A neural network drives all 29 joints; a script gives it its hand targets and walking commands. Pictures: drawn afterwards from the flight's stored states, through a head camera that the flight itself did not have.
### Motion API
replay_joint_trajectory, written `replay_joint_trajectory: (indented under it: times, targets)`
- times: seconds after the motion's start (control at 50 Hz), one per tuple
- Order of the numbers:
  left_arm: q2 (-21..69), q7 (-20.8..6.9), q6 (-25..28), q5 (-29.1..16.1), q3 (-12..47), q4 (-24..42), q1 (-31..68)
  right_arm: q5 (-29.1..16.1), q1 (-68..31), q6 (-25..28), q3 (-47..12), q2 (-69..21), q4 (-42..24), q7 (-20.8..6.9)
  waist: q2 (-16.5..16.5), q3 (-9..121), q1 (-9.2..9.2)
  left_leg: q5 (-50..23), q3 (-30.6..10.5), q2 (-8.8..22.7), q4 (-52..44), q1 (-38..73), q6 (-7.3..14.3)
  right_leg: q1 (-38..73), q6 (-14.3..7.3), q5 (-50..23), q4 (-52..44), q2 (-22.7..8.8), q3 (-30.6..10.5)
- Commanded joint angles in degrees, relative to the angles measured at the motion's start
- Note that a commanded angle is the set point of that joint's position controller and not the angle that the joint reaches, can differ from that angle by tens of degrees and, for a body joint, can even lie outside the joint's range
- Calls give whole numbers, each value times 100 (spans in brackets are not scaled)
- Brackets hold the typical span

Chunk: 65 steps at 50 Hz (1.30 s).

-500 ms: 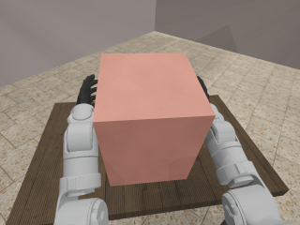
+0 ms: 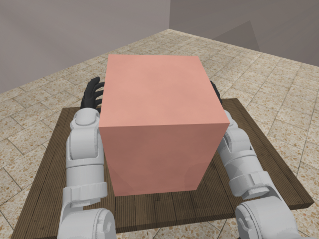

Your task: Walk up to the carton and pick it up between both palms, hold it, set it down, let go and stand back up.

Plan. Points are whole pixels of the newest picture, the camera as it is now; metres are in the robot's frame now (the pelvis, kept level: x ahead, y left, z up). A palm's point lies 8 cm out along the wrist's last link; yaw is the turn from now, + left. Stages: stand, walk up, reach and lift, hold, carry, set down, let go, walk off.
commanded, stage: hold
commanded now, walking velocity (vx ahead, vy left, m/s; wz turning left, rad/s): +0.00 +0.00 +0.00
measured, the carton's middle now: (155, 127) +0.33 +0.01 +0.17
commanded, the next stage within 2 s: none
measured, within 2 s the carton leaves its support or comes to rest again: neither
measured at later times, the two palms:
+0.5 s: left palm (90, 111) +0.35 +0.15 +0.20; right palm (214, 113) +0.36 -0.14 +0.18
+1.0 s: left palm (90, 113) +0.35 +0.15 +0.19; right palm (214, 113) +0.35 -0.14 +0.18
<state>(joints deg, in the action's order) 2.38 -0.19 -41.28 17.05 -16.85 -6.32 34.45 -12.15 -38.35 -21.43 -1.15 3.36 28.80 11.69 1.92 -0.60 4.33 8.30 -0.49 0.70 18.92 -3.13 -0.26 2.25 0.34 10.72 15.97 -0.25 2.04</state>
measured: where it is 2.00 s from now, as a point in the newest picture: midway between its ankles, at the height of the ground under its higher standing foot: outside the picture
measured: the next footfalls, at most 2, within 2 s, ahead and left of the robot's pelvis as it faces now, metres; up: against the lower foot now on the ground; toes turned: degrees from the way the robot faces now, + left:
none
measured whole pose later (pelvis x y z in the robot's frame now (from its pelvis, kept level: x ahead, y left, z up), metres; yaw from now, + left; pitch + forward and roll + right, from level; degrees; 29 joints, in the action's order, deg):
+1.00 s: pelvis +0.00 +0.00 +0.00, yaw +1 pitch -8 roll -1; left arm 1.9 0.2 -40.9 16.4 -15.0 -4.2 32.8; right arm -12.3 -36.1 -20.5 -0.7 2.7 26.0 11.9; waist 2.5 -1.4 5.3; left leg 8.5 -1.2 0.7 20.0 -3.8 -0.2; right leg 2.4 0.3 10.4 15.8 -0.1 2.6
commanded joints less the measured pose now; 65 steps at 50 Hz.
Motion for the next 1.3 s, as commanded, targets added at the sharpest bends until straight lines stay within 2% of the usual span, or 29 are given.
replay_joint_trajectory:
  times: [0.0, 0.06, 0.16, 0.22, 0.38, 0.5, 0.58, 0.72, 0.78, 0.88, 0.9, 0.92, 0.98, 1.04, 1.1, 1.18, 1.28]
  targets:
    - [3034, -979, 300, -866, 3093, 936, 3541, -573, -4498, 429, -2236, -3516, -2263, -362, -238, 2311, 65, -1746, 138, -338, 115, 1117, -141, 271, 320, -1931, -69, 365, 178]
    - [3063, -952, 301, -879, 3236, 1063, 3492, -617, -4376, 422, -2283, -3492, -2366, -332, -405, 2270, 123, -1854, 114, -340, 156, 1137, -204, 232, 326, -2070, -36, 355, 175]
    - [3010, -942, 255, -818, 3243, 975, 3516, -460, -4229, 391, -2030, -3380, -2123, -411, -507, 1913, 175, -1326, 128, -296, -7, 1006, -213, -48, 249, -1317, -127, 315, 206]
    - [3026, -931, 249, -811, 3218, 911, 3583, -400, -4379, 402, -1961, -3417, -2090, -470, -457, 1893, 104, -1095, 153, -268, -93, 886, -165, -119, 214, -1033, -140, 320, 224]
    - [3114, -839, 360, -954, 3221, 775, 3674, -373, -4744, 521, -2101, -3500, -2331, -497, -258, 2483, 8, -1243, 143, -272, 26, 1069, -81, -94, 224, -1173, -114, 369, 206]
    - [2957, -927, 301, -740, 2865, 430, 3539, -286, -4595, 502, -1961, -3428, -1863, -503, -178, 2047, -53, -883, 197, -285, -136, 844, 0, -40, 233, -964, -182, 322, 180]
    - [3006, -935, 345, -804, 2987, 690, 3679, -378, -4637, 552, -2089, -3507, -2010, -465, -226, 2314, -7, -1335, 182, -304, 0, 1004, -63, 130, 266, -1464, -103, 335, 183]
    - [3050, -935, 347, -820, 3130, 721, 3681, -327, -4482, 549, -1935, -3450, -1927, -460, -433, 2092, 147, -1183, 164, -304, -38, 939, -139, 23, 252, -1261, -129, 303, 205]
    - [3087, -904, 373, -868, 3226, 833, 3691, -378, -4510, 554, -1991, -3451, -2051, -462, -446, 2173, 149, -1411, 137, -296, 24, 1044, -177, 34, 267, -1407, -94, 331, 218]
    - [3067, -899, 342, -825, 3128, 697, 3621, -308, -4514, 537, -1904, -3405, -1977, -500, -391, 2052, 108, -1105, 141, -268, -67, 954, -135, -95, 228, -999, -152, 319, 236]
    - [3260, -867, 364, -1042, 3435, 813, 3374, -411, -4509, 590, -2012, -3506, -2583, -460, -253, 2591, 338, -1653, 120, -226, 159, 1355, -205, -32, 214, -1633, -102, 458, 276]
    - [3254, -833, 409, -1112, 3509, 975, 3373, -499, -4485, 540, -2125, -3407, -2656, -406, -392, 2643, 254, -1887, 63, -279, 260, 1358, -264, 18, 230, -1792, -96, 433, 242]
    - [3174, -773, 418, -1095, 3430, 942, 3461, -582, -4473, 463, -2243, -3403, -2600, -373, -303, 2554, 215, -1922, 75, -294, 271, 1423, -260, -102, 267, -1830, -77, 452, 247]
    - [3020, -798, 338, -885, 3144, 792, 3430, -483, -4319, 373, -2135, -3280, -2219, -410, -257, 2051, 79, -1377, 108, -261, 20, 1190, -165, -207, 243, -1275, -167, 404, 223]
    - [3027, -802, 279, -818, 3089, 725, 3567, -446, -4473, 374, -2043, -3342, -2106, -474, -334, 1892, -18, -1047, 138, -228, -111, 1025, -111, -312, 180, -818, -231, 378, 194]
    - [3136, -762, 314, -892, 3165, 684, 3792, -477, -4759, 421, -2044, -3493, -2182, -502, -396, 2171, -41, -1057, 157, -256, -29, 1091, -77, -353, 179, -852, -234, 359, 157]
    - [3100, -783, 349, -873, 3008, 437, 3832, -400, -4741, 404, -1958, -3541, -1937, -477, -252, 2197, 5, -776, 201, -295, -85, 1044, 16, -340, 262, -873, -244, 311, 118]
